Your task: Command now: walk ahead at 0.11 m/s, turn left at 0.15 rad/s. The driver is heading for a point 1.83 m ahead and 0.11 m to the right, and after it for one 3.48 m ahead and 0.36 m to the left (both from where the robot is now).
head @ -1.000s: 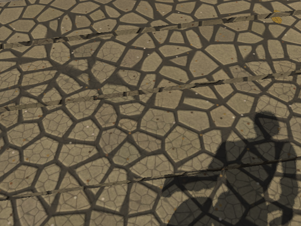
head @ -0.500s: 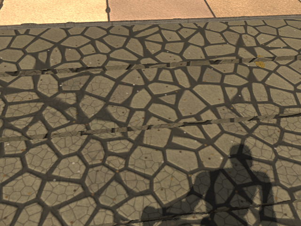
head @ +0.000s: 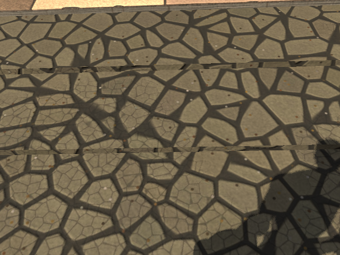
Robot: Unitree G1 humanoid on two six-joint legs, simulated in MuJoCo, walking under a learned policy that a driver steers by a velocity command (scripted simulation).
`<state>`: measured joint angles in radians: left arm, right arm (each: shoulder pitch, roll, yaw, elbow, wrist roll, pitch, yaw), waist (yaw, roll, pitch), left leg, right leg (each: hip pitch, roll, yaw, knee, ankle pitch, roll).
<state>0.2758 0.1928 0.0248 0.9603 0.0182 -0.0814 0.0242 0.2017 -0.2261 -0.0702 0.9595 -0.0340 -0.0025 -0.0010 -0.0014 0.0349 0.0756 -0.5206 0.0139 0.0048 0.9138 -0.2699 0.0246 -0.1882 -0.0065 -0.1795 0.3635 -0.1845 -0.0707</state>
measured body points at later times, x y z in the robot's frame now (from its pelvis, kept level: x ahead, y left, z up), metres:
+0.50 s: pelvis +0.05 +0.02 +0.00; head +0.06 +0.02 +0.45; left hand +0.04 +0.25 -0.16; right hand +0.10 -0.21 -0.16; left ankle +0.08 +0.11 -0.75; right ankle +0.01 -0.07 -0.75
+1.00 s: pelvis +0.06 +0.02 +0.00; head +0.06 +0.02 +0.45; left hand +0.02 +0.22 -0.16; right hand +0.04 -0.20 -0.17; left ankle +0.08 +0.11 -0.75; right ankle +0.01 -0.08 -0.75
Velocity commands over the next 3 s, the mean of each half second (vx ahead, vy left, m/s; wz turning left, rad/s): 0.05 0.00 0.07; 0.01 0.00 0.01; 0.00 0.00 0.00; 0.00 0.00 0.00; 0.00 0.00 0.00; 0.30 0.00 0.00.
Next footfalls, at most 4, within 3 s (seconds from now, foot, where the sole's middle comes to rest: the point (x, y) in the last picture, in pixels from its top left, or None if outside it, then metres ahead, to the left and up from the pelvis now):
0.16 left None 0.12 0.11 -0.78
2.86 left None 0.28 0.13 -0.78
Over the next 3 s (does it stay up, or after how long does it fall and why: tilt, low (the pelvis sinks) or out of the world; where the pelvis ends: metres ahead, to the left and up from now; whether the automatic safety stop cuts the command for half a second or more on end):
stays up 0.23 0.04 -0.02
